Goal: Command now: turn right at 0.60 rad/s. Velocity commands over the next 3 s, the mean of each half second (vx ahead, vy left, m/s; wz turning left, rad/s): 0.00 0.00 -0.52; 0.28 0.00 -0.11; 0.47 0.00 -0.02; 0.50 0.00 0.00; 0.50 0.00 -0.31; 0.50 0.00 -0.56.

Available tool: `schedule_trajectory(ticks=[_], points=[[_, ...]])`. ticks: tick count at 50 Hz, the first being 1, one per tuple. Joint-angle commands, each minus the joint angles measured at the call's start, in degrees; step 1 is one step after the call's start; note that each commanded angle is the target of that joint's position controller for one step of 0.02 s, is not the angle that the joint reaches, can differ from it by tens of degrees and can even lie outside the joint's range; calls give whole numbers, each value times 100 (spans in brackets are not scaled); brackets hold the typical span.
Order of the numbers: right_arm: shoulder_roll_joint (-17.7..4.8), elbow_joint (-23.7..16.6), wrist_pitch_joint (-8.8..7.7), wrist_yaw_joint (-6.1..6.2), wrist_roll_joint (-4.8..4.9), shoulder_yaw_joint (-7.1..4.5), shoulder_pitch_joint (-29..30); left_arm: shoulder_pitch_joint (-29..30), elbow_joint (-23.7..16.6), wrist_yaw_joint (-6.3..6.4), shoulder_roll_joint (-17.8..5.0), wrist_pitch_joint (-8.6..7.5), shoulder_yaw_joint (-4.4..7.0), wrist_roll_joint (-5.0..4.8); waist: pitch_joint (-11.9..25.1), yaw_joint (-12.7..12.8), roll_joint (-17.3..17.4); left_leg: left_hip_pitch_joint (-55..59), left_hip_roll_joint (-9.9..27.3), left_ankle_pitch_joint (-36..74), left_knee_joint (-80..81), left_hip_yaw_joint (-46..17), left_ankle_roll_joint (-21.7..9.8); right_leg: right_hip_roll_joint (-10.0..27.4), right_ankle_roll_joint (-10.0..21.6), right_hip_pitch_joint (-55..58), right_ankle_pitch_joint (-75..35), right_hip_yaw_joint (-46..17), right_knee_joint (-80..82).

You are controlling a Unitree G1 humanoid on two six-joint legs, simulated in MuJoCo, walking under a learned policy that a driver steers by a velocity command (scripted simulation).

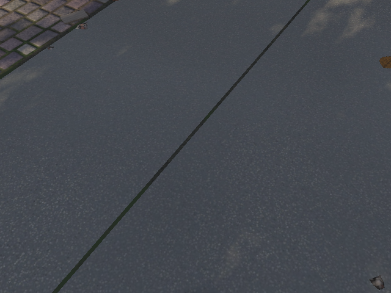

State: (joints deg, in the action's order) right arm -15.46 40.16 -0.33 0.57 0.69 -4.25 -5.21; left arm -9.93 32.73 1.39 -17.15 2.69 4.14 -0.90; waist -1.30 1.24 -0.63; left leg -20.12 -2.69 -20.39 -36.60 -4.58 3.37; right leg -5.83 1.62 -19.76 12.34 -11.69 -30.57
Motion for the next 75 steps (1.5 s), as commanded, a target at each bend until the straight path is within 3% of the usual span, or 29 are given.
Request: schedule_trajectory(ticks=[1, 2, 3, 4, 5, 8, 11, 15, 21, 22, 23, 24, 25, 27, 29, 31, 37, 44, 48, 49, 50, 51, 52, 53, 57, 62, 70, 73, 75], points=[[-621, -280, -162, -48, -8, -209, -366, 287, -406, 27, -872, -19, 269, -116, 750, -317, -798, 713, 119, 1043, 1567, 30, -214, 1121, 738, 694, -1252, -1735, 346], [-953, -286, -148, -19, -105, -288, -519, 81, -411, 36, -642, -22, 212, -63, 935, -221, -126, 1451, 1033, 1536, 1693, -656, -555, 757, 418, 67, -34, -1296, -363], [-1410, -291, -78, 6, -219, -372, -310, -149, -497, 22, -550, -65, 204, -79, 597, 121, 1592, 1595, 2123, 2775, 1846, -1927, -1423, -259, 8, -1202, 1970, 24, -1402], [-1099, -416, -105, 15, -305, -319, -222, -155, -393, 30, -1040, -117, 359, 42, 570, -71, 1523, 1217, 2702, 3028, 1959, -2386, -2053, 12, -313, -1386, 2511, 231, -2903], [-781, -522, -108, 65, -260, -211, 67, -228, -258, 6, -1240, -106, 452, -7, 495, 47, 1038, 1052, 2428, 2800, 1893, -1868, -1939, 212, -419, -1351, 2113, 231, -3579], [-541, -592, -51, 188, -84, -93, 290, -280, -86, -1, -802, 38, 356, -31, 244, 18, 766, 1145, 1717, 2415, 1796, -751, -1529, 311, -665, -1673, 1265, 448, -4230], [-650, -516, 47, 249, -155, -108, -106, 151, -283, -36, -525, 27, 225, -93, 281, -282, 964, 1666, 1610, 2501, 1828, -322, -1616, 461, -789, -1851, 1017, 857, -3385], [-990, -480, 121, 205, -124, -218, -188, 327, -423, -121, -383, 0, 111, -21, 493, -419, 1106, 1725, 1863, 2654, 1784, -64, -1703, 741, -749, -1123, 1200, 1152, -2074], [-1010, -279, 114, 90, 147, -168, -143, -450, -133, -208, -430, 6, 149, 23, 586, 0, 972, 1128, 1758, 2628, 1078, 213, -1324, 412, -144, 761, -149, 1534, 700], [-792, -112, 74, 60, 96, -92, -488, -533, -131, -179, -607, -3, 186, 45, 688, -25, 523, 574, 1536, 1890, 651, 485, -910, 622, 28, 1580, -906, 1108, 1054], [-296, -230, 35, -2, -233, 93, -532, -637, -255, -91, -1066, -15, 252, 78, 954, -164, -1064, -564, 981, -491, -788, 1038, -296, 2063, 447, 2503, -2773, -657, 1094], [-494, -405, 62, 86, -167, 31, -117, -434, -323, -116, -1063, -136, 198, 263, 820, 22, -1527, -1039, 588, -1755, -1719, 638, -85, 2880, 1517, 1574, -2824, -1317, 1106], [-828, -358, 118, 138, -77, -75, -3, -305, -327, -146, -788, -257, 116, 276, 697, 114, -999, -1036, 694, -1634, -2349, 326, -20, 2588, 1606, 1393, -2526, -993, 1181], [-812, -144, 169, 144, -69, -116, -250, -85, -182, -134, -667, -348, 75, 181, 647, -35, -704, -1260, 720, -932, -2513, 261, -11, 1975, 1106, 1496, -984, -443, 1312], [-805, -83, 126, 72, -61, -131, -317, -388, 29, -89, -605, -365, 32, 53, 464, 56, -779, -1566, 699, -176, -2641, 341, 1, 1844, 1043, 1563, 850, -608, 1749], [-794, -61, 35, 18, 30, -138, -307, -486, 119, -62, -560, -424, 12, 95, 233, 75, -891, -1803, 691, 243, -2501, 359, -64, 1859, 1048, 1608, 1713, -802, 2120], [-569, -40, -249, -47, -7, -55, -66, -565, 305, -38, -664, -626, 76, 69, -13, 107, -667, -1662, 720, 794, -1012, 353, -199, 1882, 1073, 1624, 1193, -524, 2404], [-568, -104, -377, -187, 61, 45, 63, -751, 556, -174, -907, -631, 158, -49, -161, 196, -591, -779, 638, 706, 138, 513, -381, 1994, 1155, 1021, 1334, -395, 2232], [-664, 173, -444, -200, 79, 11, -773, -686, 661, -226, -712, -553, 67, -36, 27, -302, -364, 861, 394, 858, 796, 759, -610, 1720, 879, 315, 1292, -112, 1450], [-845, 336, -458, -150, 98, -64, -1404, -669, 664, -232, -453, -556, -28, 33, 271, -575, -132, 1749, 594, 664, 967, 422, -735, 1392, 660, -135, 961, 214, 574], [-1324, 393, -469, -101, 17, -145, -2092, -551, 500, -245, -3, -597, -179, 166, 679, -753, 1139, 2525, 1837, 132, 1591, -1238, -1118, 736, 220, -887, 1326, 941, -1689], [-1711, 350, -486, -164, -55, -224, -2128, -653, 241, -211, -229, -696, -108, 24, 688, -603, 2014, 2913, 2545, -1695, 2489, -3429, -1889, 253, 14, -2411, 1986, 935, -3044], [-1247, 260, -526, -199, -13, -99, -1813, -556, 314, -194, -716, -755, 11, -62, 280, -586, 1191, 2608, 2505, -2304, 2657, -3405, -1886, 647, 54, -2823, 1637, 575, -3700], [-987, 212, -547, -202, -20, -17, -1588, -431, 326, -211, -775, -774, 40, -103, -16, -475, 957, 2380, 2272, -1900, 2622, -2814, -1719, 842, 103, -2996, 1072, 622, -3790], [-723, 172, -575, -178, -94, 92, -1289, -365, 439, -215, -452, -740, 15, 30, -126, -238, 686, 1705, 1538, 450, 2853, -1217, -1459, 1191, -51, -2434, -208, 811, -3241], [-762, 364, -532, -76, -55, 95, -1652, 236, 225, -203, -191, -709, -50, 51, -138, -366, 443, 1873, 1331, 2519, 2891, -328, -1430, 1161, -272, -2552, -1061, 1010, -2054], [-942, 735, -348, 10, 8, 65, -2280, 1585, -179, -491, -15, -861, -157, -34, -540, -692, 416, 2440, 1569, 2984, 2743, -32, -1372, 831, -71, -2094, -1676, 1259, -27], [-1097, 759, -276, 52, 16, 3, -2170, 1347, -158, -536, -257, -890, -67, -15, -208, -353, 624, 2872, 1676, 4859, 2067, 17, -1247, 554, 237, -1406, -1071, 1393, 193], [-1171, 718, -195, 79, -16, -11, -1995, 23, 195, -438, -669, -856, 139, -1, 718, 395, 736, 2676, 1429, 6425, 461, 256, -1055, 283, 579, 468, -1136, 1614, 383]])
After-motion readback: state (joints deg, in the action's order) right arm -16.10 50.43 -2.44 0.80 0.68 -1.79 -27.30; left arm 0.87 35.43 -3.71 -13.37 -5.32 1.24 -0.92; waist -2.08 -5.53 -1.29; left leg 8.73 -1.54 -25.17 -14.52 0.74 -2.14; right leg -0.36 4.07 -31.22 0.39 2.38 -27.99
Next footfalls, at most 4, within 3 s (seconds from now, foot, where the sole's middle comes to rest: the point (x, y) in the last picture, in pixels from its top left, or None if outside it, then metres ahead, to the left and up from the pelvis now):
0.04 left None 0.05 0.12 -0.77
0.44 right None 0.00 -0.14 -0.77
0.98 left None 0.17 0.07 -0.77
1.52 right None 0.47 -0.22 -0.77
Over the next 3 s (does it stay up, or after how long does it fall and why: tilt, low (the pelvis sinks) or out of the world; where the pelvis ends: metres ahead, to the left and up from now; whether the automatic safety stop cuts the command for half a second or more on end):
stays up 1.08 -0.35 0.00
